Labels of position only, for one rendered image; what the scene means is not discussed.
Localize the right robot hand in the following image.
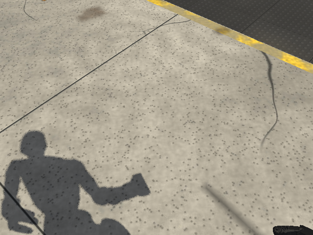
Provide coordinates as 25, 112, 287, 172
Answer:
273, 225, 313, 235

